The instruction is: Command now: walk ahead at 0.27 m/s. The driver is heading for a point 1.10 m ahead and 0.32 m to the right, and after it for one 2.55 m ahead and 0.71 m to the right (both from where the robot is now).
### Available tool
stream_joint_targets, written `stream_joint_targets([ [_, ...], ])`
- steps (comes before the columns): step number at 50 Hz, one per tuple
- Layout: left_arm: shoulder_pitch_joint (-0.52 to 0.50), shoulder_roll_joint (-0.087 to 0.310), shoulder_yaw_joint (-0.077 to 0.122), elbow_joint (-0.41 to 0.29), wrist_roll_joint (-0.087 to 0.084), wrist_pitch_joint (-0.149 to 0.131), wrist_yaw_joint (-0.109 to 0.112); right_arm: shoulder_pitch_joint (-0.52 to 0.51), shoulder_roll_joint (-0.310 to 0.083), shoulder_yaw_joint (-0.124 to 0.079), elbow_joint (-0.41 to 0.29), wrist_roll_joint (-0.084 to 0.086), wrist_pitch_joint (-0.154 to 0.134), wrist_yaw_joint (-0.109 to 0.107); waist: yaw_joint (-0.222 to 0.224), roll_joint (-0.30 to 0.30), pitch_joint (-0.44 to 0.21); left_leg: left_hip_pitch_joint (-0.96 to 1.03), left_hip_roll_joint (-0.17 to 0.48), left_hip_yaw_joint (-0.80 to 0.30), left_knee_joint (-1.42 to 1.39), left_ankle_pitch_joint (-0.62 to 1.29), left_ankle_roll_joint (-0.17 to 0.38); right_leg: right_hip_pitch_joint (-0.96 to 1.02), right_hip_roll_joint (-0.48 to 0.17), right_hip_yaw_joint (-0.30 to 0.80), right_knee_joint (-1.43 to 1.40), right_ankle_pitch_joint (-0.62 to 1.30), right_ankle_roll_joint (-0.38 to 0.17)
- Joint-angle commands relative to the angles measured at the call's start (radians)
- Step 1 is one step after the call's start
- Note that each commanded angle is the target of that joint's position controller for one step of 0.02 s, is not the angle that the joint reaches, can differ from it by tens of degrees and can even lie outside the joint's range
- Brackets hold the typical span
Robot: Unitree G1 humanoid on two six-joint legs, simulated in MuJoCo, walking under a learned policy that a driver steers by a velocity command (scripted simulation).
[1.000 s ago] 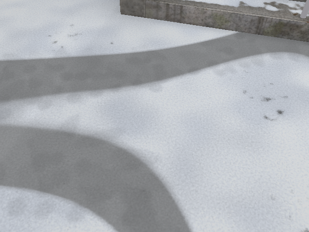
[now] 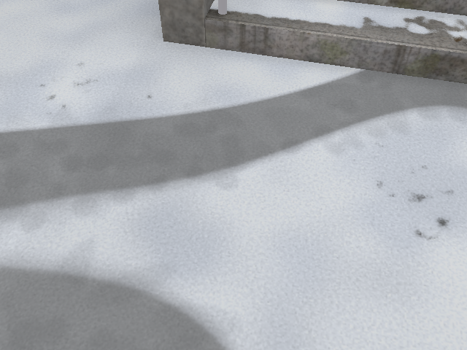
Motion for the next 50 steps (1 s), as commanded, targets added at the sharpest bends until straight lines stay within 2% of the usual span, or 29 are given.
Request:
stream_joint_targets([
  [1, 0.029, -0.011, -0.003, -0.066, 0.015, 0.018, 0.023, -0.150, -0.087, -0.003, -0.083, -0.007, -0.025, -0.010, 0.091, 0.068, 0.031, -0.125, 0.235, -0.109, -0.172, 0.659, 0.141, 0.013, -0.037, -0.021, -0.193, 0.114, 0.047],
  [3, -0.037, -0.030, -0.016, -0.077, 0.035, 0.019, 0.018, -0.103, -0.122, -0.007, -0.074, -0.001, -0.015, -0.026, 0.055, 0.080, -0.003, -0.156, 0.170, -0.034, -0.154, 0.654, 0.116, 0.147, 0.003, -0.067, -0.461, 0.297, 0.051],
  [5, -0.092, -0.010, -0.012, -0.084, 0.030, 0.024, 0.012, -0.034, -0.169, -0.016, -0.054, 0.011, -0.007, -0.030, 0.018, 0.093, -0.041, -0.062, 0.200, -0.064, -0.139, 0.614, 0.116, 0.186, 0.033, -0.063, -0.591, 0.389, 0.055],
  [7, -0.111, 0.028, -0.006, -0.093, 0.025, 0.029, 0.005, -0.047, -0.184, -0.021, -0.047, 0.015, 0.004, -0.037, 0.022, 0.111, -0.047, 0.042, 0.249, -0.078, -0.105, 0.580, 0.106, 0.169, 0.023, -0.030, -0.661, 0.397, 0.038],
  [9, -0.129, 0.069, 0.007, -0.110, 0.033, 0.029, -0.007, -0.068, -0.190, -0.029, -0.045, 0.016, 0.016, -0.045, 0.030, 0.110, -0.049, 0.121, 0.277, -0.077, -0.022, 0.592, 0.085, 0.152, 0.031, -0.029, -0.692, 0.332, 0.006],
  [11, -0.066, 0.115, 0.031, -0.101, 0.040, 0.026, -0.013, -0.083, -0.189, -0.033, -0.054, 0.023, 0.036, -0.056, 0.066, 0.090, -0.075, 0.152, 0.235, -0.053, 0.157, 0.613, 0.044, 0.243, 0.080, -0.071, -0.789, 0.317, -0.031],
  [12, -0.008, 0.175, 0.054, -0.092, 0.042, 0.026, -0.006, -0.045, -0.182, -0.032, -0.062, 0.007, 0.042, -0.059, 0.072, 0.015, -0.123, 0.100, 0.161, -0.013, 0.335, 0.499, -0.006, 0.375, 0.048, -0.016, -0.808, 0.616, -0.063],
  [13, 0.052, 0.239, 0.066, -0.107, 0.055, 0.036, 0.003, 0.019, -0.130, -0.013, -0.087, -0.022, 0.038, -0.057, 0.052, -0.160, -0.222, -0.167, 0.047, 0.017, 0.660, 0.040, -0.071, 0.658, -0.141, 0.231, -0.748, 0.997, -0.190],
  [14, 0.068, 0.215, 0.055, -0.124, 0.060, 0.045, 0.006, 0.060, -0.090, 0.008, -0.094, -0.018, 0.037, -0.043, 0.043, -0.276, -0.344, -0.372, -0.054, -0.082, 0.924, -0.497, -0.101, 0.798, -0.310, 0.534, -0.840, 0.944, -0.355],
  [15, 0.026, 0.162, 0.045, -0.152, 0.051, 0.052, 0.002, 0.043, -0.161, -0.010, -0.095, 0.000, 0.042, -0.033, 0.049, -0.153, -0.351, -0.408, 0.009, -0.190, 1.019, -0.454, -0.093, 0.718, -0.269, 0.539, -0.892, 0.648, -0.328],
  [16, -0.051, 0.137, 0.041, -0.180, 0.044, 0.061, 0.007, -0.038, -0.174, -0.017, -0.117, 0.019, 0.055, -0.038, 0.043, -0.063, -0.249, -0.457, 0.039, -0.179, 1.028, -0.374, -0.095, 0.603, -0.221, 0.457, -0.917, 0.427, -0.275],
  [17, -0.094, 0.123, 0.035, -0.192, 0.037, 0.070, 0.010, -0.087, -0.174, -0.023, -0.126, 0.012, 0.070, -0.049, 0.033, 0.022, -0.168, -0.458, 0.073, -0.172, 0.967, -0.313, -0.101, 0.464, -0.184, 0.389, -0.952, 0.290, -0.233],
  [18, -0.114, 0.123, 0.035, -0.201, 0.036, 0.076, 0.015, -0.123, -0.190, -0.032, -0.146, 0.001, 0.083, -0.063, 0.023, 0.018, -0.132, -0.419, 0.095, -0.176, 0.892, -0.265, -0.102, 0.359, -0.151, 0.359, -0.977, 0.183, -0.207],
  [20, -0.125, 0.140, 0.043, -0.209, 0.055, 0.089, 0.020, -0.125, -0.156, -0.028, -0.164, -0.010, 0.096, -0.074, 0.001, -0.050, -0.107, -0.331, 0.074, -0.145, 0.756, -0.214, -0.107, 0.239, -0.074, 0.298, -1.000, 0.132, -0.182],
  [21, -0.115, 0.143, 0.047, -0.214, 0.058, 0.092, 0.023, -0.120, -0.143, -0.025, -0.166, -0.007, 0.096, -0.078, 0.002, -0.073, -0.118, -0.312, 0.062, -0.140, 0.700, -0.211, -0.112, 0.236, -0.062, 0.290, -1.001, 0.142, -0.184],
  [25, -0.098, 0.165, 0.064, -0.240, 0.040, 0.101, 0.040, -0.161, -0.143, -0.022, -0.187, -0.001, 0.097, -0.083, 0.026, -0.095, -0.161, -0.282, 0.047, -0.165, 0.529, -0.166, -0.128, 0.275, -0.059, 0.342, -0.997, 0.021, -0.174],
  [29, -0.095, 0.177, 0.074, -0.256, 0.023, 0.116, 0.050, -0.156, -0.172, -0.032, -0.209, 0.008, 0.078, -0.060, 0.014, -0.148, -0.175, -0.160, 0.018, -0.131, 0.363, -0.183, -0.108, 0.235, -0.040, 0.406, -1.038, -0.288, -0.140],
  [31, -0.112, 0.164, 0.074, -0.265, 0.017, 0.125, 0.053, -0.074, -0.168, -0.038, -0.187, 0.011, 0.063, -0.049, -0.036, -0.147, -0.143, -0.001, 0.014, -0.100, 0.183, -0.139, -0.067, 0.141, 0.003, 0.387, -1.023, -0.362, -0.096],
  [32, -0.139, 0.142, 0.069, -0.280, 0.015, 0.128, 0.051, 0.031, -0.199, -0.049, -0.155, 0.000, 0.059, -0.048, -0.084, -0.132, -0.117, 0.154, 0.067, -0.114, 0.047, -0.159, -0.031, 0.014, 0.072, 0.321, -0.955, -0.362, -0.024],
  [33, -0.085, 0.040, 0.050, -0.266, 0.008, 0.131, 0.046, 0.073, -0.259, -0.067, -0.147, -0.004, 0.057, -0.053, -0.054, 0.127, -0.136, 0.269, 0.336, -0.376, -0.025, -0.350, 0.017, -0.134, 0.167, 0.162, -0.568, -0.344, 0.016],
  [34, -0.130, 0.081, 0.059, -0.323, 0.005, 0.107, 0.034, -0.010, -0.322, -0.079, -0.186, -0.039, 0.051, -0.043, -0.028, 0.335, -0.025, 0.154, 0.484, -0.733, -0.173, -0.580, 0.121, -0.350, 0.189, 0.099, -0.398, -0.229, 0.009],
  [35, -0.133, 0.148, 0.075, -0.317, 0.014, 0.091, 0.025, -0.092, -0.289, -0.077, -0.225, -0.039, 0.039, -0.053, 0.006, 0.276, 0.026, 0.101, 0.487, -0.718, -0.188, -0.600, 0.140, -0.365, 0.125, 0.151, -0.287, -0.133, 0.010],
  [36, -0.092, 0.162, 0.081, -0.291, 0.020, 0.089, 0.014, -0.143, -0.237, -0.066, -0.241, -0.016, 0.030, -0.064, 0.032, 0.234, 0.034, 0.102, 0.434, -0.606, -0.185, -0.514, 0.097, -0.352, 0.114, 0.137, -0.236, -0.043, 0.019],
  [37, -0.043, 0.154, 0.081, -0.258, 0.029, 0.092, 0.010, -0.154, -0.209, -0.059, -0.249, -0.002, 0.027, -0.068, 0.044, 0.203, 0.007, 0.111, 0.386, -0.505, -0.177, -0.425, 0.058, -0.310, 0.103, 0.107, -0.176, 0.007, 0.036],
  [38, -0.033, 0.134, 0.077, -0.249, 0.036, 0.093, 0.004, -0.140, -0.206, -0.057, -0.243, 0.001, 0.023, -0.069, 0.039, 0.181, 0.016, 0.087, 0.361, -0.425, -0.188, -0.350, 0.046, -0.292, 0.092, 0.082, -0.108, 0.060, 0.051],
  [41, -0.061, 0.091, 0.064, -0.260, 0.026, 0.092, -0.002, -0.057, -0.184, -0.050, -0.227, -0.014, 0.012, -0.060, 0.006, 0.151, 0.036, 0.065, 0.320, -0.246, -0.201, -0.194, 0.041, -0.278, 0.062, 0.044, -0.013, 0.156, 0.072],
  [43, -0.100, 0.081, 0.058, -0.280, 0.019, 0.090, -0.003, 0.002, -0.182, -0.050, -0.217, -0.018, 0.011, -0.054, -0.024, 0.148, 0.052, 0.106, 0.321, -0.188, -0.201, -0.139, 0.053, -0.303, 0.042, 0.045, -0.062, 0.197, 0.085],
  [46, -0.176, 0.066, 0.047, -0.320, 0.013, 0.084, -0.016, 0.036, -0.207, -0.056, -0.215, -0.018, 0.017, -0.051, -0.061, 0.161, 0.074, 0.152, 0.335, -0.123, -0.205, -0.055, 0.060, -0.280, 0.021, 0.021, -0.242, 0.233, 0.094],
  [50, -0.263, 0.043, 0.031, -0.367, 0.008, 0.078, -0.045, 0.044, -0.261, -0.072, -0.209, 0.003, 0.025, -0.049, -0.089, 0.168, 0.107, 0.159, 0.366, -0.048, -0.205, -0.011, 0.060, -0.162, 0.004, -0.064, -0.456, 0.186, 0.074],
])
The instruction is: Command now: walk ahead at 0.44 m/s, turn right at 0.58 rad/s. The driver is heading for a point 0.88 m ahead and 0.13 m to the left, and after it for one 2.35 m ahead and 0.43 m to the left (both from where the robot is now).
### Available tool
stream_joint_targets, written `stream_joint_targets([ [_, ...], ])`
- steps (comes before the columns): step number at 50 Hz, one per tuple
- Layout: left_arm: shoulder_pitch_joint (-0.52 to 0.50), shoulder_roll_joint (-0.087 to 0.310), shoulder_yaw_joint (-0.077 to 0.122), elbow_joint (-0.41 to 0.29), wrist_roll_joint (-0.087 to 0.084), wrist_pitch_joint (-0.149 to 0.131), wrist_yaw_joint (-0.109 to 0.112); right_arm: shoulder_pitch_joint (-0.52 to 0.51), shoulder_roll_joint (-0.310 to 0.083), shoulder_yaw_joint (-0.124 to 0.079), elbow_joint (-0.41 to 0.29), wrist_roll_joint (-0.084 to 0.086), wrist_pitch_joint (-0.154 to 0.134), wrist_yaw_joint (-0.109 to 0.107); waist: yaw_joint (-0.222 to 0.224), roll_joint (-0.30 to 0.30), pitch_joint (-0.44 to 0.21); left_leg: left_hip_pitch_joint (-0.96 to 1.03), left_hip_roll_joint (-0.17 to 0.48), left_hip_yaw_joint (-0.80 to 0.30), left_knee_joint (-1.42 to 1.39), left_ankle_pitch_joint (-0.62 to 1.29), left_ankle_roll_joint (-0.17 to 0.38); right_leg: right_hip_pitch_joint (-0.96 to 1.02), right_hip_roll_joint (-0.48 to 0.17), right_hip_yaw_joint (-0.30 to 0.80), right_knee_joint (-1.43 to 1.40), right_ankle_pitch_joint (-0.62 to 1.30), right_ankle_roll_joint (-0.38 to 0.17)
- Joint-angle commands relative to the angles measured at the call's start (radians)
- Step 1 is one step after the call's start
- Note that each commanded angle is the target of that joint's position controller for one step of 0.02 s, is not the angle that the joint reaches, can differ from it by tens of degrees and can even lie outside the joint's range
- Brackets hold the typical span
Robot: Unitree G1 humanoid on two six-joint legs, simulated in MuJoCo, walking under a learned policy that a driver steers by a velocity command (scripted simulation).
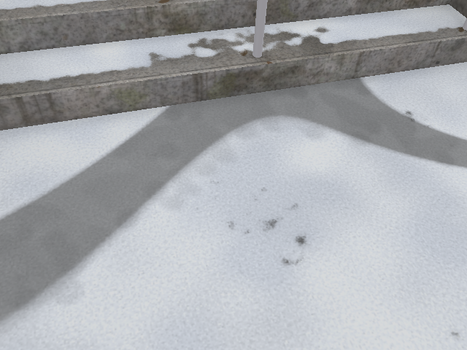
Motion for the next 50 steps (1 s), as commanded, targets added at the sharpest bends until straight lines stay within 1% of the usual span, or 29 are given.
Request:
stream_joint_targets([
  [1, -0.220, 0.021, -0.013, -0.151, -0.007, -0.026, -0.023, -0.009, -0.222, -0.057, -0.047, 0.020, -0.005, 0.000, -0.031, 0.167, 0.167, -0.013, 0.229, -0.102, -0.131, 0.116, 0.163, -0.047, 0.002, -0.081, -0.147, -0.063, -0.025],
  [4, -0.195, 0.028, -0.012, -0.158, -0.004, -0.028, -0.031, 0.004, -0.236, -0.062, -0.019, 0.045, 0.006, 0.016, 0.005, 0.172, 0.165, -0.012, 0.252, -0.077, -0.064, 0.314, 0.163, 0.122, 0.046, -0.129, -0.265, -0.190, -0.097],
  [5, -0.124, 0.051, 0.001, -0.142, -0.002, -0.029, -0.030, -0.013, -0.250, -0.065, -0.015, 0.050, 0.008, 0.017, 0.063, 0.179, 0.121, -0.019, 0.247, -0.049, 0.031, 0.535, 0.154, 0.249, 0.087, -0.154, -0.321, -0.191, -0.128],
  [6, 0.038, 0.096, 0.031, -0.093, -0.003, -0.029, -0.024, -0.023, -0.240, -0.058, -0.011, 0.051, 0.009, 0.016, 0.154, 0.144, 0.025, -0.052, 0.209, 0.014, 0.229, 0.747, 0.130, 0.481, 0.133, -0.171, -0.405, -0.108, -0.163],
  [7, 0.204, 0.164, 0.063, -0.051, -0.002, -0.022, -0.007, -0.014, -0.206, -0.044, -0.021, 0.036, -0.001, 0.016, 0.231, 0.093, -0.101, -0.238, 0.165, 0.042, 0.481, 0.654, 0.089, 0.796, 0.095, -0.080, -0.380, -0.072, -0.190],
  [8, 0.260, 0.302, 0.077, -0.045, 0.006, -0.025, 0.011, 0.015, -0.079, 0.002, -0.096, -0.013, -0.024, 0.028, 0.179, -0.227, -0.214, -0.673, 0.013, 0.023, 0.891, -0.099, 0.007, 1.139, -0.221, 0.441, -0.427, -0.039, -0.332],
  [9, 0.283, 0.256, 0.059, -0.056, 0.019, -0.035, 0.012, -0.007, -0.126, -0.006, -0.076, 0.022, -0.057, 0.034, 0.211, -0.189, -0.381, -0.743, -0.048, -0.201, 1.079, -0.296, -0.002, 1.136, -0.343, 0.722, -0.580, 0.071, -0.425],
  [10, 0.224, 0.191, 0.034, -0.046, 0.035, -0.045, 0.005, -0.077, -0.185, -0.025, -0.089, 0.063, -0.059, 0.035, 0.206, -0.122, -0.259, -0.793, -0.002, -0.219, 1.124, -0.223, 0.002, 1.042, -0.316, 0.509, -0.555, 0.287, -0.381],
  [11, 0.167, 0.146, 0.020, -0.039, 0.025, -0.049, 0.004, -0.105, -0.173, -0.019, -0.090, 0.058, -0.052, 0.030, 0.169, -0.089, -0.163, -0.777, 0.039, -0.200, 1.080, -0.164, 0.013, 0.904, -0.268, 0.336, -0.530, 0.405, -0.338],
  [12, 0.094, 0.106, 0.008, -0.039, 0.017, -0.053, 0.001, -0.116, -0.165, -0.020, -0.076, 0.035, -0.042, 0.023, 0.132, -0.036, -0.100, -0.734, 0.068, -0.203, 1.006, -0.106, 0.014, 0.772, -0.215, 0.230, -0.543, 0.431, -0.299],
  [13, 0.042, 0.082, 0.001, -0.040, 0.018, -0.058, 0.000, -0.098, -0.164, -0.026, -0.067, 0.030, -0.024, 0.022, 0.093, -0.053, -0.064, -0.664, 0.081, -0.209, 0.962, -0.066, 0.019, 0.666, -0.181, 0.157, -0.578, 0.454, -0.276],
  [15, -0.002, 0.084, 0.003, -0.022, 0.031, -0.077, 0.004, -0.035, -0.121, -0.022, -0.038, 0.035, 0.009, 0.021, 0.043, -0.047, -0.047, -0.575, 0.057, -0.207, 0.927, 0.006, 0.014, 0.559, -0.167, 0.074, -0.642, 0.525, -0.268],
  [18, -0.035, 0.081, 0.002, 0.009, 0.044, -0.095, 0.020, -0.058, -0.096, -0.022, -0.048, 0.026, 0.025, 0.012, 0.027, -0.039, 0.001, -0.575, 0.017, -0.238, 0.792, 0.120, -0.002, 0.510, -0.155, -0.042, -0.682, 0.594, -0.253],
  [21, -0.056, 0.089, 0.002, 0.026, 0.038, -0.084, 0.044, -0.150, -0.080, -0.015, -0.087, 0.017, 0.019, 0.027, 0.053, -0.050, 0.020, -0.542, 0.003, -0.197, 0.569, 0.293, 0.001, 0.524, -0.121, -0.140, -0.685, 0.551, -0.219],
  [23, -0.032, 0.110, 0.009, 0.047, 0.032, -0.071, 0.056, -0.211, -0.072, -0.011, -0.121, 0.017, 0.019, 0.045, 0.084, -0.041, 0.020, -0.545, 0.002, -0.180, 0.478, 0.332, 0.006, 0.577, -0.145, -0.145, -0.674, 0.542, -0.220],
  [28, -0.025, 0.139, 0.024, 0.068, 0.009, -0.023, 0.069, -0.262, -0.104, -0.027, -0.200, 0.017, 0.030, 0.080, 0.099, -0.041, 0.031, -0.577, -0.018, -0.138, 0.391, 0.159, 0.052, 0.692, -0.205, -0.131, -0.547, 0.544, -0.214],
  [30, -0.044, 0.148, 0.028, 0.060, -0.003, -0.008, 0.077, -0.212, -0.117, -0.039, -0.209, 0.019, 0.031, 0.086, 0.071, -0.044, 0.007, -0.493, -0.066, -0.094, 0.319, 0.117, 0.088, 0.692, -0.186, -0.148, -0.411, 0.630, -0.184],
  [31, -0.042, 0.141, 0.025, 0.060, -0.006, -0.004, 0.081, -0.137, -0.142, -0.053, -0.197, 0.018, 0.025, 0.081, 0.032, -0.014, -0.036, -0.358, -0.104, -0.083, 0.218, 0.236, 0.120, 0.660, -0.136, -0.186, -0.268, 0.634, -0.143],
  [32, -0.013, 0.129, 0.020, 0.047, 0.012, -0.013, 0.079, -0.061, -0.232, -0.081, -0.201, 0.011, 0.023, 0.060, 0.007, 0.108, -0.116, -0.137, -0.011, -0.257, 0.183, 0.676, 0.188, 0.510, -0.044, -0.214, -0.031, 0.398, -0.066],
  [33, 0.035, 0.042, -0.008, 0.014, 0.066, -0.023, 0.064, -0.047, -0.328, -0.096, -0.216, -0.001, 0.028, 0.040, 0.066, 0.342, -0.204, 0.145, 0.254, -0.632, 0.219, 1.146, 0.398, 0.153, 0.147, -0.189, 0.333, -0.552, 0.015],
  [34, 0.031, 0.082, -0.009, 0.027, 0.044, -0.036, 0.042, -0.028, -0.265, -0.076, -0.230, -0.002, 0.029, 0.041, 0.023, 0.251, -0.387, 0.224, 0.289, -0.780, 0.154, 0.830, 0.477, 0.083, 0.154, 0.061, 0.466, -0.622, 0.008],
  [35, -0.022, 0.119, 0.000, 0.014, 0.009, -0.040, 0.028, -0.075, -0.230, -0.072, -0.242, 0.014, 0.029, 0.042, 0.019, 0.162, -0.302, 0.168, 0.246, -0.714, 0.102, 0.482, 0.432, 0.012, 0.107, 0.082, 0.465, -0.537, -0.007],
  [36, -0.060, 0.114, 0.000, 0.006, 0.008, -0.040, 0.026, -0.114, -0.188, -0.062, -0.243, 0.042, 0.034, 0.039, 0.036, 0.075, -0.197, 0.073, 0.196, -0.664, 0.053, 0.137, 0.370, -0.029, 0.067, 0.066, 0.384, -0.450, -0.017],
  [37, -0.091, 0.115, 0.003, 0.001, 0.018, -0.036, 0.029, -0.155, -0.164, -0.053, -0.254, 0.051, 0.042, 0.034, 0.053, 0.048, -0.113, -0.048, 0.165, -0.641, -0.001, -0.078, 0.330, -0.018, 0.036, 0.055, 0.280, -0.394, -0.022],
  [39, -0.099, 0.103, 0.004, -0.006, 0.024, -0.033, 0.028, -0.220, -0.170, -0.053, -0.281, 0.025, 0.048, 0.023, 0.092, 0.113, -0.027, -0.235, 0.095, -0.590, -0.067, -0.153, 0.294, 0.104, 0.044, 0.015, 0.110, -0.340, -0.021],
  [41, -0.083, 0.075, -0.003, 0.009, 0.026, -0.044, 0.030, -0.211, -0.188, -0.062, -0.288, 0.013, 0.046, 0.009, 0.090, 0.138, -0.035, -0.281, 0.063, -0.543, -0.067, -0.109, 0.292, 0.178, 0.065, -0.003, -0.015, -0.318, -0.005],
  [43, -0.086, 0.057, -0.011, 0.016, 0.025, -0.053, 0.030, -0.198, -0.206, -0.069, -0.288, 0.022, 0.046, 0.001, 0.080, 0.156, -0.047, -0.304, 0.048, -0.524, -0.050, -0.116, 0.284, 0.236, 0.079, -0.008, -0.121, -0.282, 0.006],
  [47, -0.107, 0.079, -0.005, 0.011, 0.008, -0.073, 0.020, -0.166, -0.217, -0.072, -0.291, 0.030, 0.056, 0.006, 0.062, 0.188, -0.042, -0.327, 0.051, -0.586, -0.020, -0.219, 0.268, 0.304, 0.107, -0.012, -0.258, -0.247, 0.003],
  [50, -0.050, 0.077, 0.005, 0.027, 0.000, -0.094, 0.014, -0.184, -0.193, -0.062, -0.299, 0.034, 0.066, 0.010, 0.112, 0.183, -0.024, -0.401, 0.018, -0.608, 0.040, -0.299, 0.229, 0.467, 0.114, -0.023, -0.419, -0.170, -0.026],
])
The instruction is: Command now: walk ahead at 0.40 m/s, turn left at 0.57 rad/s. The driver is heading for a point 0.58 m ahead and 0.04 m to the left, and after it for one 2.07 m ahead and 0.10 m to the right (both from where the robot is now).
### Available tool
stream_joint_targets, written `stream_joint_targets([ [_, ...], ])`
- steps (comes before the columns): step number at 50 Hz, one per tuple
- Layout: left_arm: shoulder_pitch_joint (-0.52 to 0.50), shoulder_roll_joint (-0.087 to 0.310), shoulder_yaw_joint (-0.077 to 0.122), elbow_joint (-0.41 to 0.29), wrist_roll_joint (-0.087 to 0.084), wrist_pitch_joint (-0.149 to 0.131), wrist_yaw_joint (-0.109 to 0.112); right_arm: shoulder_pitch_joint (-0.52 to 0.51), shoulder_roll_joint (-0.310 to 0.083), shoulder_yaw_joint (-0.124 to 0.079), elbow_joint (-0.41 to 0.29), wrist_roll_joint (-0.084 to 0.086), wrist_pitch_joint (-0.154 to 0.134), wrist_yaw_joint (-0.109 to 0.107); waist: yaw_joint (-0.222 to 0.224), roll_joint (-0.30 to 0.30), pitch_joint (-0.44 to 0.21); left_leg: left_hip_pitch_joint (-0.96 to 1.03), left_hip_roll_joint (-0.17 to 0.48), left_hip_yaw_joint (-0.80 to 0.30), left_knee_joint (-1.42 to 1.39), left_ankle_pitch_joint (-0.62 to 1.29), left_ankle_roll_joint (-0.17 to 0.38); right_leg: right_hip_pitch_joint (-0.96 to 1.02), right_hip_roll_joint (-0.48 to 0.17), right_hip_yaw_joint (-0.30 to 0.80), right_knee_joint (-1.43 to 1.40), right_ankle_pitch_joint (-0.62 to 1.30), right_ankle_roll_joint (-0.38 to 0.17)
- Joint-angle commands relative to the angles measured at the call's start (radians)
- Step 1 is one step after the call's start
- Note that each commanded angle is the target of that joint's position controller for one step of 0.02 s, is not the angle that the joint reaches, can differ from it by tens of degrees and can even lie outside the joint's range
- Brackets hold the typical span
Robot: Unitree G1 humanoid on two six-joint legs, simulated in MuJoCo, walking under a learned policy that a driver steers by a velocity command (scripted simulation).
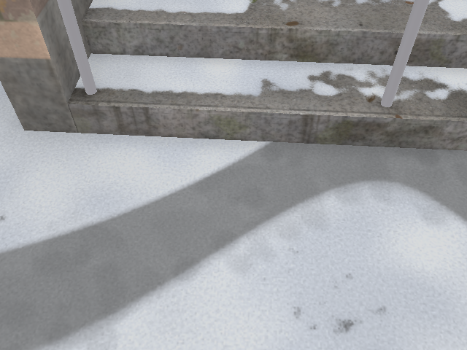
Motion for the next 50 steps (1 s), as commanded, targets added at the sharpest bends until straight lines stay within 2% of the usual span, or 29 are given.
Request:
stream_joint_targets([
  [1, 0.075, 0.091, 0.039, -0.038, -0.007, -0.034, 0.000, -0.058, -0.118, -0.029, -0.085, 0.002, -0.006, -0.001, 0.091, 0.119, -0.043, -0.123, 0.153, -0.261, -0.119, -0.424, 0.113, 0.265, 0.004, -0.032, -0.147, 0.055, -0.030],
  [2, 0.190, 0.141, 0.056, -0.016, 0.002, -0.037, 0.009, -0.083, -0.060, -0.011, -0.101, 0.001, -0.009, -0.001, 0.137, 0.039, -0.058, -0.266, 0.096, -0.189, 0.072, -0.447, 0.054, 0.417, -0.140, 0.111, -0.216, -0.048, -0.075],
  [3, 0.258, 0.223, 0.068, -0.008, 0.031, -0.031, 0.014, -0.080, 0.015, 0.010, -0.130, 0.010, -0.018, -0.001, 0.129, -0.175, -0.061, -0.455, -0.028, 0.002, 0.376, -0.393, 0.003, 0.513, -0.350, 0.435, -0.353, -0.321, -0.162],
  [4, 0.231, 0.251, 0.080, -0.008, 0.049, -0.037, 0.006, -0.098, -0.058, -0.005, -0.168, 0.016, -0.034, 0.003, 0.094, -0.258, 0.028, -0.599, 0.051, -0.007, 0.533, -0.347, -0.001, 0.433, -0.450, 0.664, -0.423, -0.516, -0.257],
  [5, 0.179, 0.182, 0.063, -0.025, 0.026, -0.038, 0.011, -0.090, -0.113, -0.020, -0.145, 0.012, -0.037, 0.006, 0.082, -0.201, 0.084, -0.637, 0.088, -0.013, 0.606, -0.262, -0.011, 0.415, -0.415, 0.583, -0.419, -0.509, -0.250],
  [6, 0.155, 0.137, 0.049, -0.029, 0.013, -0.037, 0.017, -0.068, -0.123, -0.027, -0.117, 0.003, -0.035, 0.010, 0.073, -0.164, 0.092, -0.628, 0.097, -0.003, 0.637, -0.186, -0.023, 0.411, -0.357, 0.462, -0.408, -0.394, -0.210],
  [9, 0.152, 0.112, 0.035, -0.016, 0.026, -0.036, 0.024, -0.082, -0.083, -0.021, -0.100, -0.003, -0.039, 0.023, 0.074, -0.126, 0.085, -0.559, 0.131, 0.032, 0.685, -0.013, -0.048, 0.362, -0.273, 0.202, -0.426, -0.051, -0.158],
  [12, 0.197, 0.109, 0.032, 0.021, 0.033, -0.040, 0.025, -0.115, -0.055, -0.011, -0.103, 0.004, -0.037, 0.027, 0.091, -0.115, 0.077, -0.547, 0.141, 0.052, 0.655, 0.085, -0.070, 0.372, -0.250, 0.057, -0.426, 0.145, -0.160],
  [16, 0.220, 0.132, 0.032, 0.054, 0.027, -0.029, 0.027, -0.211, -0.029, 0.002, -0.126, 0.007, -0.039, 0.045, 0.122, -0.122, 0.103, -0.488, 0.152, 0.112, 0.429, 0.187, -0.076, 0.390, -0.244, -0.072, -0.428, 0.280, -0.151],
  [19, 0.260, 0.160, 0.035, 0.084, 0.013, -0.019, 0.029, -0.304, -0.004, 0.017, -0.151, 0.009, -0.044, 0.071, 0.156, -0.111, 0.141, -0.439, 0.154, 0.180, 0.277, 0.197, -0.056, 0.423, -0.268, -0.125, -0.431, 0.314, -0.150],
  [21, 0.284, 0.175, 0.037, 0.104, 0.001, -0.011, 0.026, -0.336, 0.002, 0.021, -0.164, 0.013, -0.048, 0.085, 0.156, -0.104, 0.157, -0.393, 0.140, 0.215, 0.199, 0.137, -0.026, 0.458, -0.286, -0.149, -0.411, 0.402, -0.149],
  [22, 0.288, 0.184, 0.037, 0.112, -0.006, -0.006, 0.024, -0.333, -0.002, 0.020, -0.168, 0.013, -0.050, 0.089, 0.140, -0.109, 0.150, -0.336, 0.119, 0.234, 0.162, 0.095, -0.004, 0.468, -0.292, -0.166, -0.384, 0.535, -0.147],
  [24, 0.294, 0.226, 0.047, 0.125, -0.016, 0.000, 0.026, -0.262, -0.046, -0.002, -0.160, 0.002, -0.049, 0.088, 0.069, -0.155, 0.073, -0.149, 0.044, 0.281, 0.125, 0.007, 0.050, 0.497, -0.302, -0.199, -0.244, 0.970, -0.140],
  [25, 0.284, 0.236, 0.047, 0.130, -0.017, 0.004, 0.030, -0.123, -0.089, -0.026, -0.125, 0.004, -0.047, 0.082, -0.020, -0.150, -0.009, 0.042, 0.012, 0.287, 0.064, 0.048, 0.088, 0.475, -0.292, -0.224, -0.087, 1.093, -0.125],
  [26, 0.276, 0.223, 0.040, 0.124, -0.017, 0.000, 0.034, 0.039, -0.137, -0.053, -0.081, 0.005, -0.040, 0.065, -0.107, -0.129, -0.090, 0.315, 0.017, 0.246, 0.020, 0.133, 0.123, 0.331, -0.263, -0.248, 0.114, 1.028, -0.098],
  [27, 0.295, 0.131, 0.009, 0.082, 0.017, -0.014, 0.028, 0.171, -0.226, -0.071, -0.048, -0.005, -0.031, 0.041, -0.117, 0.058, -0.228, 0.719, 0.259, -0.097, 0.056, 0.149, 0.203, -0.041, -0.176, -0.242, 0.482, 0.393, -0.058],
  [28, 0.370, 0.077, -0.021, 0.082, 0.005, -0.041, 0.012, 0.163, -0.242, -0.058, -0.056, -0.006, -0.042, 0.040, -0.058, 0.220, -0.439, 0.862, 0.509, -0.609, -0.100, 0.055, 0.364, -0.245, -0.024, -0.068, 0.777, -0.288, -0.033],
  [29, 0.252, 0.182, 0.015, 0.066, -0.036, -0.055, 0.004, 0.151, -0.157, -0.035, -0.050, -0.020, -0.048, 0.045, -0.110, 0.094, -0.376, 0.775, 0.474, -0.495, -0.141, 0.058, 0.305, -0.314, -0.071, 0.042, 0.827, -0.232, -0.041],
  [30, 0.167, 0.170, 0.010, 0.031, -0.054, -0.057, 0.003, 0.102, -0.131, -0.025, -0.032, -0.021, -0.056, 0.045, -0.086, 0.083, -0.203, 0.606, 0.433, -0.302, -0.151, 0.135, 0.260, -0.342, -0.105, 0.020, 0.791, -0.166, -0.049],
  [31, 0.148, 0.144, 0.006, 0.033, -0.037, -0.053, 0.011, 0.038, -0.107, -0.016, -0.017, -0.016, -0.066, 0.047, -0.033, 0.012, -0.108, 0.445, 0.381, -0.188, -0.177, 0.194, 0.220, -0.313, -0.148, 0.009, 0.704, -0.092, -0.045],
  [32, 0.159, 0.145, 0.013, 0.042, -0.019, -0.040, 0.013, -0.010, -0.069, -0.006, -0.015, -0.019, -0.076, 0.050, 0.004, 0.036, -0.060, 0.339, 0.344, -0.106, -0.209, 0.238, 0.203, -0.267, -0.172, 0.014, 0.648, -0.043, -0.040],
  [33, 0.204, 0.130, 0.013, 0.058, -0.018, -0.023, 0.010, -0.041, -0.057, -0.003, -0.013, -0.024, -0.085, 0.050, 0.036, 0.060, -0.036, 0.259, 0.325, -0.052, -0.255, 0.228, 0.194, -0.207, -0.182, 0.022, 0.631, -0.001, -0.034],
  [35, 0.241, 0.089, 0.009, 0.074, -0.019, 0.006, 0.012, -0.062, -0.056, -0.007, 0.010, -0.024, -0.107, 0.050, 0.068, 0.058, -0.005, 0.180, 0.321, 0.018, -0.321, 0.252, 0.197, -0.184, -0.177, 0.022, 0.603, 0.044, -0.016],
  [37, 0.196, 0.079, 0.009, 0.058, -0.016, 0.017, 0.017, -0.063, -0.065, -0.012, 0.035, -0.033, -0.119, 0.044, 0.067, 0.046, 0.045, 0.151, 0.314, 0.097, -0.356, 0.294, 0.183, -0.238, -0.169, 0.042, 0.543, 0.119, 0.001],
  [41, 0.090, 0.063, 0.004, 0.024, -0.007, 0.004, 0.002, -0.054, -0.077, -0.013, 0.067, -0.035, -0.122, 0.028, 0.037, 0.036, 0.080, 0.181, 0.271, 0.237, -0.368, 0.316, 0.134, -0.253, -0.137, 0.024, 0.274, 0.376, -0.003],
  [43, 0.011, 0.043, -0.008, 0.000, -0.005, 0.000, -0.012, -0.028, -0.097, -0.018, 0.084, -0.028, -0.120, 0.021, 0.002, 0.022, 0.103, 0.208, 0.288, 0.265, -0.383, 0.303, 0.124, -0.238, -0.124, -0.021, 0.159, 0.444, -0.015],
  [47, -0.085, 0.049, -0.012, -0.063, -0.005, 0.001, -0.039, 0.032, -0.129, -0.031, 0.126, -0.009, -0.094, 0.013, -0.032, 0.013, 0.131, 0.397, 0.353, 0.288, -0.327, 0.376, 0.111, -0.318, -0.111, -0.052, 0.047, 0.352, -0.058],
  [48, -0.095, 0.056, -0.009, -0.080, -0.004, 0.001, -0.046, 0.033, -0.138, -0.034, 0.130, -0.004, -0.084, 0.010, -0.027, 0.018, 0.128, 0.436, 0.364, 0.296, -0.295, 0.444, 0.102, -0.322, -0.101, -0.070, 0.034, 0.299, -0.072],
  [50, -0.061, 0.086, 0.005, -0.098, -0.003, 0.008, -0.054, 0.012, -0.171, -0.043, 0.126, -0.002, -0.066, -0.001, 0.009, 0.055, 0.072, 0.477, 0.364, 0.326, -0.174, 0.761, 0.076, -0.225, -0.043, -0.134, 0.028, 0.183, -0.110],
])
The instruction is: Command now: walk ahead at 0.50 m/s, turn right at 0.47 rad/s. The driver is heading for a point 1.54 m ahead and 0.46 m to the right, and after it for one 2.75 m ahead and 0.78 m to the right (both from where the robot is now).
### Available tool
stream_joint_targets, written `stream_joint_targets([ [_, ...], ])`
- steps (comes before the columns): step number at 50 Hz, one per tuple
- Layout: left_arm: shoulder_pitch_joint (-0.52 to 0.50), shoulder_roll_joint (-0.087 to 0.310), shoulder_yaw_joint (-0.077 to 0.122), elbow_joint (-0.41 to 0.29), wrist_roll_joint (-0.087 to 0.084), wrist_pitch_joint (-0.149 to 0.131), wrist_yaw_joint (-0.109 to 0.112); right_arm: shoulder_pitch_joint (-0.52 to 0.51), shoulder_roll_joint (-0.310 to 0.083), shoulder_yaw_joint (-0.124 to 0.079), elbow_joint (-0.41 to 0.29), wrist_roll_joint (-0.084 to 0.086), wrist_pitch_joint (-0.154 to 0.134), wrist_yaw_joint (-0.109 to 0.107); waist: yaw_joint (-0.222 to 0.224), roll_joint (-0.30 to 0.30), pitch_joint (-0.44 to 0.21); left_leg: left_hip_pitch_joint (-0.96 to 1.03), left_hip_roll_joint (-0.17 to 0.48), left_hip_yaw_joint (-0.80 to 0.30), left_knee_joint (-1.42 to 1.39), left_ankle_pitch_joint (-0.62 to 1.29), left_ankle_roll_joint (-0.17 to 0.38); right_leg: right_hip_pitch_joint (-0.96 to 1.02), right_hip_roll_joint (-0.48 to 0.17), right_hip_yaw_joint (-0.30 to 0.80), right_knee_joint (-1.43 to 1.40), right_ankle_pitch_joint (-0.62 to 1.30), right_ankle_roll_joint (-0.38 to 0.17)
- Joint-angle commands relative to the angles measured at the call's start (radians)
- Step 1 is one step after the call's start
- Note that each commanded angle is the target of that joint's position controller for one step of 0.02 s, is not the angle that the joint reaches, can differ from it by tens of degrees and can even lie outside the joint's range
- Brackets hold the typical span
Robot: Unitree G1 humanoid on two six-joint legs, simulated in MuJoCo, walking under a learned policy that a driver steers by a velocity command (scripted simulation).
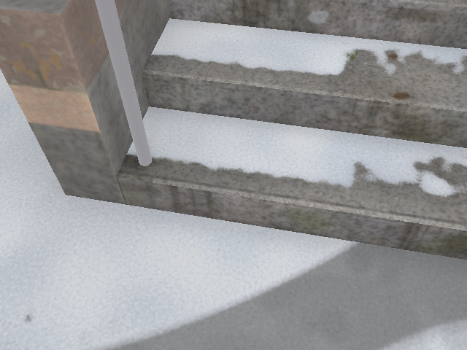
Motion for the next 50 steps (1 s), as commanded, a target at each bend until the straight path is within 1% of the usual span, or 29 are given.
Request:
stream_joint_targets([
  [1, 0.009, 0.132, 0.045, -0.098, 0.000, -0.006, -0.011, -0.033, -0.208, -0.053, -0.055, 0.008, 0.017, -0.020, 0.070, 0.126, -0.033, 0.018, 0.304, -0.032, 0.194, 1.094, 0.110, 0.104, 0.079, -0.084, -0.002, -0.157, -0.062],
  [2, 0.149, 0.174, 0.071, -0.070, -0.003, -0.003, -0.005, -0.049, -0.208, -0.050, -0.059, 0.011, 0.025, -0.025, 0.151, 0.119, -0.106, -0.037, 0.273, -0.006, 0.386, 1.139, 0.083, 0.298, 0.125, -0.098, -0.049, -0.137, -0.095],
  [3, 0.315, 0.247, 0.104, -0.036, -0.005, 0.005, 0.013, -0.040, -0.181, -0.036, -0.071, 0.003, 0.020, -0.031, 0.228, 0.053, -0.201, -0.241, 0.227, -0.002, 0.668, 0.922, 0.042, 0.603, 0.081, 0.027, -0.082, -0.093, -0.146],
  [4, 0.324, 0.360, 0.123, -0.037, -0.013, 0.000, 0.023, 0.080, -0.024, 0.014, -0.122, -0.034, -0.006, -0.012, 0.110, -0.237, -0.293, -0.715, 0.018, -0.060, 1.061, -0.063, -0.034, 0.978, -0.192, 0.583, -0.138, -0.197, -0.342],
  [5, 0.356, 0.289, 0.102, -0.064, -0.006, -0.011, 0.021, 0.006, -0.089, 0.014, -0.126, -0.005, -0.048, 0.006, 0.177, -0.146, -0.455, -0.856, -0.033, -0.299, 1.202, -0.212, -0.026, 1.096, -0.267, 0.894, -0.309, -0.332, -0.407],
  [6, 0.327, 0.290, 0.109, -0.027, 0.076, 0.013, 0.038, -0.085, -0.117, 0.007, -0.138, -0.040, -0.032, 0.013, 0.184, -0.010, -0.305, -0.888, 0.042, -0.274, 1.202, -0.075, -0.002, 0.958, -0.247, 0.688, -0.311, -0.106, -0.328],
  [7, 0.276, 0.234, 0.094, -0.021, 0.065, 0.016, 0.043, -0.083, -0.098, 0.019, -0.134, -0.046, -0.031, 0.012, 0.136, 0.062, -0.186, -0.849, 0.094, -0.264, 1.102, 0.023, 0.003, 0.806, -0.208, 0.548, -0.295, 0.036, -0.285],
  [8, 0.235, 0.190, 0.078, -0.016, 0.050, 0.013, 0.043, -0.093, -0.094, 0.021, -0.134, -0.059, -0.024, 0.009, 0.097, 0.069, -0.112, -0.791, 0.123, -0.257, 1.021, 0.039, -0.004, 0.671, -0.156, 0.451, -0.301, 0.163, -0.244],
  [9, 0.202, 0.158, 0.065, -0.018, 0.033, 0.013, 0.043, -0.073, -0.103, 0.021, -0.138, -0.071, -0.002, 0.011, 0.062, 0.038, -0.102, -0.712, 0.132, -0.257, 0.982, 0.041, -0.017, 0.579, -0.114, 0.383, -0.318, 0.221, -0.226],
  [10, 0.188, 0.154, 0.060, -0.021, 0.025, 0.009, 0.038, -0.043, -0.107, 0.021, -0.127, -0.074, 0.019, 0.014, 0.044, 0.018, -0.109, -0.657, 0.134, -0.250, 0.954, 0.031, -0.027, 0.521, -0.093, 0.346, -0.336, 0.231, -0.223],
  [14, 0.212, 0.202, 0.072, 0.000, 0.028, -0.004, 0.034, -0.083, -0.090, 0.034, -0.136, -0.065, 0.044, 0.023, 0.046, -0.017, -0.053, -0.655, 0.134, -0.217, 0.765, 0.100, -0.056, 0.421, -0.044, 0.314, -0.411, 0.074, -0.229],
  [17, 0.253, 0.201, 0.075, 0.021, 0.026, -0.002, 0.030, -0.200, -0.082, 0.042, -0.163, -0.058, 0.039, 0.027, 0.094, -0.035, -0.003, -0.691, 0.132, -0.220, 0.581, 0.241, -0.064, 0.437, -0.025, 0.326, -0.439, -0.071, -0.207],
  [21, 0.300, 0.213, 0.082, 0.037, 0.034, -0.002, 0.031, -0.296, -0.090, 0.044, -0.187, -0.043, 0.022, 0.032, 0.141, -0.041, 0.003, -0.657, 0.091, -0.219, 0.407, 0.308, -0.062, 0.497, -0.030, 0.360, -0.388, -0.051, -0.181],
  [24, 0.270, 0.233, 0.091, 0.035, 0.042, -0.008, 0.040, -0.258, -0.120, 0.033, -0.183, -0.039, 0.010, 0.020, 0.103, -0.051, -0.002, -0.512, 0.063, -0.227, 0.308, 0.260, -0.047, 0.467, -0.042, 0.416, -0.313, -0.003, -0.130],
  [26, 0.227, 0.227, 0.089, 0.030, 0.040, -0.013, 0.040, -0.099, -0.147, 0.019, -0.139, -0.041, -0.005, 0.002, 0.017, -0.030, -0.046, -0.289, 0.041, -0.217, 0.228, 0.211, -0.019, 0.401, 0.004, 0.416, -0.173, 0.060, -0.089],
  [27, 0.219, 0.177, 0.073, 0.027, 0.033, -0.022, 0.035, 0.031, -0.201, 0.002, -0.113, -0.057, -0.021, -0.011, -0.042, 0.072, -0.126, -0.111, 0.154, -0.334, 0.163, 0.101, 0.023, 0.332, 0.079, 0.346, 0.044, 0.033, -0.055],
  [28, 0.230, 0.095, 0.050, -0.013, 0.008, -0.027, 0.037, 0.141, -0.302, -0.020, -0.113, -0.080, -0.018, -0.023, -0.076, 0.269, -0.232, 0.100, 0.400, -0.675, 0.036, -0.175, 0.091, 0.121, 0.216, 0.185, 0.327, -0.294, -0.017],
  [29, 0.293, 0.121, 0.046, -0.019, 0.032, -0.016, 0.037, 0.104, -0.315, -0.031, -0.096, -0.070, -0.003, -0.017, 0.002, 0.371, -0.222, 0.064, 0.491, -0.972, -0.046, -0.223, 0.159, -0.015, 0.207, 0.132, 0.469, -0.547, -0.020],
  [30, 0.290, 0.159, 0.051, 0.022, 0.046, 0.003, 0.039, 0.034, -0.216, -0.012, -0.113, -0.061, 0.004, -0.008, 0.028, 0.192, -0.117, -0.036, 0.461, -0.855, -0.032, -0.286, 0.157, -0.028, 0.121, 0.150, 0.528, -0.480, -0.026],
  [31, 0.248, 0.153, 0.048, 0.029, 0.048, 0.010, 0.028, -0.015, -0.149, 0.004, -0.118, -0.045, 0.003, -0.005, 0.033, 0.125, -0.048, -0.119, 0.404, -0.708, -0.036, -0.198, 0.142, -0.007, 0.090, 0.128, 0.508, -0.406, -0.023],
  [32, 0.219, 0.142, 0.046, 0.033, 0.050, 0.015, 0.021, -0.038, -0.113, 0.015, -0.109, -0.043, 0.000, -0.007, 0.039, 0.125, -0.007, -0.177, 0.356, -0.569, -0.055, -0.043, 0.121, 0.017, 0.061, 0.117, 0.466, -0.361, -0.020],
  [34, 0.176, 0.125, 0.040, 0.027, 0.063, 0.026, 0.008, -0.023, -0.115, 0.017, -0.083, -0.044, -0.016, -0.013, 0.039, 0.164, 0.010, -0.199, 0.297, -0.406, -0.067, 0.208, 0.108, 0.033, 0.044, 0.093, 0.459, -0.282, -0.002],
  [37, 0.115, 0.111, 0.033, 0.002, 0.057, 0.036, -0.007, 0.014, -0.122, 0.011, -0.056, -0.032, -0.034, 0.000, 0.044, 0.153, -0.016, -0.156, 0.302, -0.282, -0.056, 0.461, 0.122, -0.009, 0.034, 0.072, 0.452, -0.225, 0.019],
  [40, 0.012, 0.081, 0.016, -0.030, 0.061, 0.031, -0.016, 0.053, -0.111, 0.014, -0.019, -0.034, -0.036, 0.006, 0.028, 0.147, 0.002, -0.158, 0.287, -0.197, -0.070, 0.558, 0.136, -0.022, 0.035, 0.057, 0.323, -0.159, 0.036],
  [43, -0.076, 0.053, -0.006, -0.041, 0.060, 0.024, -0.015, 0.046, -0.118, 0.013, 0.004, -0.037, -0.039, 0.010, 0.026, 0.151, 0.022, -0.224, 0.248, -0.107, -0.075, 0.566, 0.104, 0.120, 0.052, -0.002, 0.080, -0.080, 0.028],
  [46, -0.112, 0.064, -0.013, -0.041, 0.073, 0.021, -0.012, 0.080, -0.150, 0.005, 0.038, -0.028, -0.035, 0.012, 0.022, 0.164, 0.007, -0.186, 0.269, -0.104, 0.001, 0.714, 0.096, 0.206, 0.077, -0.044, -0.036, -0.121, -0.005],
  [48, -0.037, 0.066, -0.013, -0.009, 0.076, 0.011, -0.003, 0.083, -0.152, 0.009, 0.057, -0.023, -0.021, 0.013, 0.056, 0.170, -0.042, -0.140, 0.279, -0.093, 0.137, 0.947, 0.102, 0.311, 0.124, -0.074, -0.085, -0.166, -0.047],
  [49, 0.084, 0.082, -0.005, 0.035, 0.085, -0.002, 0.005, 0.080, -0.148, 0.014, 0.061, -0.019, -0.013, 0.012, 0.113, 0.125, -0.095, -0.167, 0.249, -0.062, 0.298, 0.983, 0.088, 0.457, 0.151, -0.077, -0.169, -0.134, -0.068],
  [50, 0.208, 0.125, 0.012, 0.076, 0.093, -0.011, 0.019, 0.086, -0.118, 0.029, 0.053, -0.016, -0.011, 0.007, 0.164, 0.078, -0.176, -0.283, 0.226, -0.047, 0.481, 0.783, 0.073, 0.657, 0.078, 0.001, -0.191, -0.121, -0.094],
])
Velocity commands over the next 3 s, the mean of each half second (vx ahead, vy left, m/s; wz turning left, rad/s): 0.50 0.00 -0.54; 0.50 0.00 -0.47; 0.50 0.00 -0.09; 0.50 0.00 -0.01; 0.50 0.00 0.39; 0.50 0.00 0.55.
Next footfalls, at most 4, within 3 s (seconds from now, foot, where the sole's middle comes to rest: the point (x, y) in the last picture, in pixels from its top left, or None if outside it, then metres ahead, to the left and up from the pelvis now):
0.06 right None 0.21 -0.10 -0.76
0.54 left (219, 340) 0.49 0.05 -0.76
1.00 right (319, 299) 0.59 -0.25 -0.76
1.56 left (305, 167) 0.97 -0.25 -0.61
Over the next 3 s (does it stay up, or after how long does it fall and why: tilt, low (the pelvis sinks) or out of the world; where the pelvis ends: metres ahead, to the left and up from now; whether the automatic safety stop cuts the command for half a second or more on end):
stays up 1.61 -0.62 0.46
